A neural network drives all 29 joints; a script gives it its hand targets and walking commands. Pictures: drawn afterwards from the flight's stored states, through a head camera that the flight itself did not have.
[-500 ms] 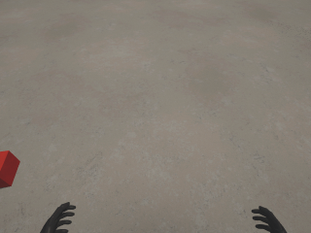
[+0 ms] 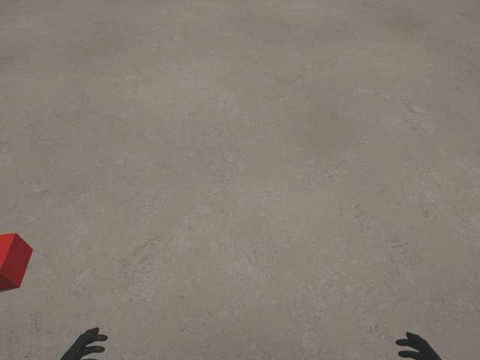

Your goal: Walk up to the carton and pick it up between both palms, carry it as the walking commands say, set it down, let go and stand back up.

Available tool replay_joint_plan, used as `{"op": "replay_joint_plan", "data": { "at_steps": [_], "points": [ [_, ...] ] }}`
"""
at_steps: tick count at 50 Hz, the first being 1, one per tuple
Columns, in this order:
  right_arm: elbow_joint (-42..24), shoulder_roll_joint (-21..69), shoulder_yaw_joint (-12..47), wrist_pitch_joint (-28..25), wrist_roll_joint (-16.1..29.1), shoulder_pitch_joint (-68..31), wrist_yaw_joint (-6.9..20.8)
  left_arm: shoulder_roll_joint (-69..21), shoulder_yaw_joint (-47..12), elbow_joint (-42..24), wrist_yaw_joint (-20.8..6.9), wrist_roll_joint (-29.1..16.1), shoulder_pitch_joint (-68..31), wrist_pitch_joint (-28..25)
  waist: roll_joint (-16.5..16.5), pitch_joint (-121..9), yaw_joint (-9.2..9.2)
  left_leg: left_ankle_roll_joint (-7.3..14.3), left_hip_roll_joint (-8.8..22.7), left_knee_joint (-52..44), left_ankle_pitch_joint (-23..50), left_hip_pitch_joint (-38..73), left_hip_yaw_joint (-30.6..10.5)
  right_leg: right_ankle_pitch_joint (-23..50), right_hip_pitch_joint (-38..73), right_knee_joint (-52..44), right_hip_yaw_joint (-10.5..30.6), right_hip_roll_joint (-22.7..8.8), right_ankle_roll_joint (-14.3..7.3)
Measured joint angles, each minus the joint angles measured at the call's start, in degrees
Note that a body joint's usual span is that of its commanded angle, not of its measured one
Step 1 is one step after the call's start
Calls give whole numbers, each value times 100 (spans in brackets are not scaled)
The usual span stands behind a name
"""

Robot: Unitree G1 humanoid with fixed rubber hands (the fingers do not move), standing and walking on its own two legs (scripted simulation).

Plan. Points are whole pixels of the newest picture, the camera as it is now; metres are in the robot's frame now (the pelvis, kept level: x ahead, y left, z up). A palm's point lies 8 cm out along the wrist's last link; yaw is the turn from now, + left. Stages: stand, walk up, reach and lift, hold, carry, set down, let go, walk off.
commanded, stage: stand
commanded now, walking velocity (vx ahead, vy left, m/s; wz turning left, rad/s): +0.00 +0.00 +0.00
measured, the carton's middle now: out of the picture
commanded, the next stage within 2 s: walk up in 0.58 s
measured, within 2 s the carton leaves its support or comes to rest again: neither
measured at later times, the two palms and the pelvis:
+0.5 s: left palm out of the picture +0.11 +0.31 -0.08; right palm out of the picture +0.12 -0.31 -0.08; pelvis +0.00 +0.00 +0.02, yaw +0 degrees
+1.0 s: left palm out of the picture +0.03 +0.43 -0.04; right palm (414, 334) +0.21 -0.27 -0.05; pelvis +0.01 +0.04 +0.01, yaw +15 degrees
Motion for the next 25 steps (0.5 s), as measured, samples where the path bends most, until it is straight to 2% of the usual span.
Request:
{"op": "replay_joint_plan", "data": {
  "at_steps": [25],
  "points": [
    [1019, -30, 75, 71, 36, -279, 18, 36, -115, 1027, 1, -45, -275, 55, -1, 45, -5, -20, -8, -1288, 684, 727, 17, 674, 711, -1263, 8, -3, 20]
  ]
}}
